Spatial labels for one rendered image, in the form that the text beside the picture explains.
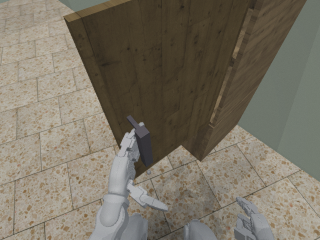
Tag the right robot thigh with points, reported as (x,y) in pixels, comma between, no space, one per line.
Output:
(197,231)

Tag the right robot hand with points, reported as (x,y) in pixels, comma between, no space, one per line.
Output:
(255,228)

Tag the left robot hand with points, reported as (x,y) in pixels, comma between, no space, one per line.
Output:
(123,168)

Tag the cupboard door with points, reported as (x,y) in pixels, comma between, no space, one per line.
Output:
(161,61)

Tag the handle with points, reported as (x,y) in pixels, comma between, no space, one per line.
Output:
(143,139)

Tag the left robot forearm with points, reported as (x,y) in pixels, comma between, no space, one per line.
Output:
(112,218)

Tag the robot left shin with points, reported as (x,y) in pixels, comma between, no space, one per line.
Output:
(136,214)

